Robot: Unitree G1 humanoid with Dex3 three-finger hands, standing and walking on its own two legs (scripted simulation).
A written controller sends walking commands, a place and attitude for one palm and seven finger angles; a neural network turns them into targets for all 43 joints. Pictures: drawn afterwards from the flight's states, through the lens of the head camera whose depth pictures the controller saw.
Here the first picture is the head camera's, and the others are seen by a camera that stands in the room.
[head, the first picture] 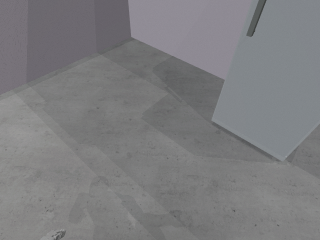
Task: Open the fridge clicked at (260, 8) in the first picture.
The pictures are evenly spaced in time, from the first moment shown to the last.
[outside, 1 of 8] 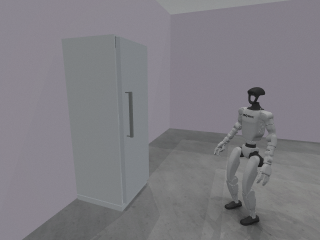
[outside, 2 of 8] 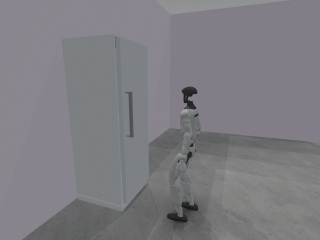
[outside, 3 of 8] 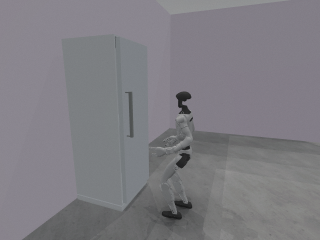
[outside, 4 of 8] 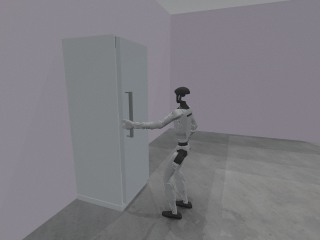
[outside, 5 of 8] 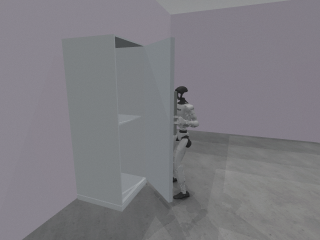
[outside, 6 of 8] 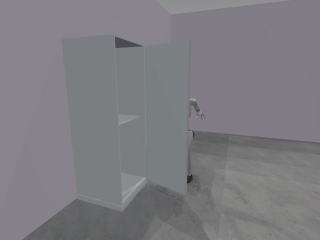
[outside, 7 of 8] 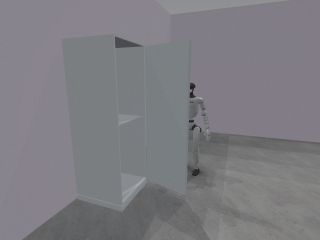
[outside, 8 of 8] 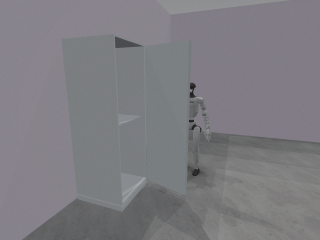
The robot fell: no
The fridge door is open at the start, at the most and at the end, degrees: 0 79 73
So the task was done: yes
